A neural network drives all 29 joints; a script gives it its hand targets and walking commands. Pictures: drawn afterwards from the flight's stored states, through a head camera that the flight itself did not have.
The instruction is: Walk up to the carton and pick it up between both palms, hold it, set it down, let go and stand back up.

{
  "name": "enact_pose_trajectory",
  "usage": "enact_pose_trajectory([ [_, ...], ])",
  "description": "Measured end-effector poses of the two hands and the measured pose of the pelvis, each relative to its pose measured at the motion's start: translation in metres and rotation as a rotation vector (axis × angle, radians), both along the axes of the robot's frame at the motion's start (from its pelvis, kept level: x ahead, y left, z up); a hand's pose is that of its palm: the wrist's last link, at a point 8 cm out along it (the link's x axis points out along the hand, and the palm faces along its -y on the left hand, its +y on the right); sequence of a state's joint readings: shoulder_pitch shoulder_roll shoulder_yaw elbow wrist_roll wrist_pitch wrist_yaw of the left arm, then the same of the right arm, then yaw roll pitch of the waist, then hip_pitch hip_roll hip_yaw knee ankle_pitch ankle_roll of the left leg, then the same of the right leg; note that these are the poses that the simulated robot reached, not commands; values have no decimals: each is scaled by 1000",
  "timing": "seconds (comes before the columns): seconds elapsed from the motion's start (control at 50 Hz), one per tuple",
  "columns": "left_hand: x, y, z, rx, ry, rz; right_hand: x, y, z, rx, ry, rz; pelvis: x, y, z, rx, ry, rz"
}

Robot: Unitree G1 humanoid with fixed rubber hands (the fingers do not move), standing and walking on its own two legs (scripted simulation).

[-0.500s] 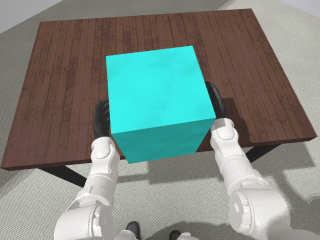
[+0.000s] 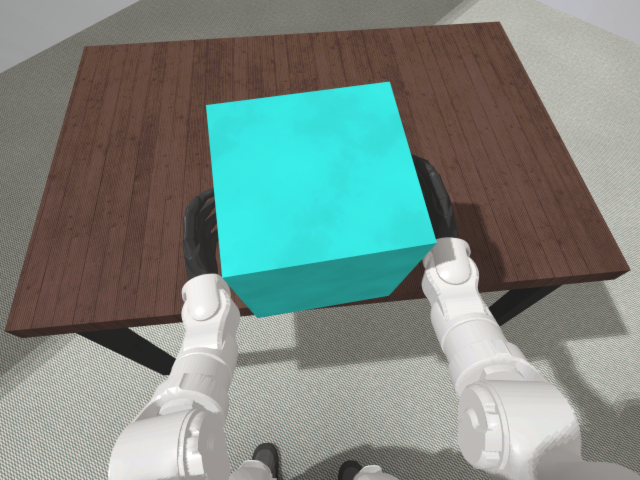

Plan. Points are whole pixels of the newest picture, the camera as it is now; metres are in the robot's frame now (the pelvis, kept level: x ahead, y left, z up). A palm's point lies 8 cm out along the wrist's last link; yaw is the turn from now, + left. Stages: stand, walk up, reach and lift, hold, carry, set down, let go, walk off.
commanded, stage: reach and lift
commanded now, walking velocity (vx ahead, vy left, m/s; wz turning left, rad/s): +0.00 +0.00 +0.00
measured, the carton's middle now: (313, 217) +0.44 +0.03 +0.00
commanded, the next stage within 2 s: none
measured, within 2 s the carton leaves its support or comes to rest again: neither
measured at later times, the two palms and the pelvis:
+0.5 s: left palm (202, 264) +0.37 +0.17 +0.00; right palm (440, 225) +0.41 -0.13 +0.04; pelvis -0.01 +0.00 +0.00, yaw +0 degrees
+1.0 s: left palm (179, 230) +0.37 +0.17 +0.09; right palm (464, 205) +0.39 -0.13 +0.12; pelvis -0.01 +0.00 +0.01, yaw +0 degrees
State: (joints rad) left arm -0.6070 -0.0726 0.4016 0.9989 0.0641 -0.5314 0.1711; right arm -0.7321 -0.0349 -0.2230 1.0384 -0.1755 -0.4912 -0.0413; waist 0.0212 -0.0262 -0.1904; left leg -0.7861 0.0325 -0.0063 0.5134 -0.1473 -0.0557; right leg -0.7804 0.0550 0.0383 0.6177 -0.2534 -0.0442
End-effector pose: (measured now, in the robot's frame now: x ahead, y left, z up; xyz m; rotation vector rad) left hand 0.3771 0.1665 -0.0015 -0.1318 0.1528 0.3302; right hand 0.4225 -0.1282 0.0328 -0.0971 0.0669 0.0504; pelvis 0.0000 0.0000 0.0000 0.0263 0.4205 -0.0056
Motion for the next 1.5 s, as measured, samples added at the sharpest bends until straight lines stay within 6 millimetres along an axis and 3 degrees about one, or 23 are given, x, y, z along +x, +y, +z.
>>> enact_pose_trajectory([
  [0.34,-12,1,9,-1,-34,-2,-13,1,11,-12,-43,4,-11,2,0,-2,-16,-1],
  [0.64,1,-3,14,51,61,-60,-10,-5,9,19,46,-38,-2,0,0,-1,-3,0],
  [0.82,3,0,44,112,65,-93,-13,-2,45,76,46,-54,-1,-1,3,0,-56,-1],
  [1.0,-7,1,91,172,96,-135,-32,-1,85,107,72,-90,-10,1,7,-3,-169,-3],
  [1.18,-32,6,117,133,164,-149,-57,4,120,57,135,-99,-19,3,10,-8,-283,-5],
  [1.32,-33,13,151,56,114,-138,-63,10,152,76,96,-117,-28,6,11,-12,-333,-6],
  [1.4,-31,19,164,10,94,-132,-64,16,161,111,86,-127,-31,7,13,-13,-371,-5],
  [1.5,-31,24,159,15,141,-139,-63,21,154,119,125,-133,-30,10,15,-16,-400,-4],
])
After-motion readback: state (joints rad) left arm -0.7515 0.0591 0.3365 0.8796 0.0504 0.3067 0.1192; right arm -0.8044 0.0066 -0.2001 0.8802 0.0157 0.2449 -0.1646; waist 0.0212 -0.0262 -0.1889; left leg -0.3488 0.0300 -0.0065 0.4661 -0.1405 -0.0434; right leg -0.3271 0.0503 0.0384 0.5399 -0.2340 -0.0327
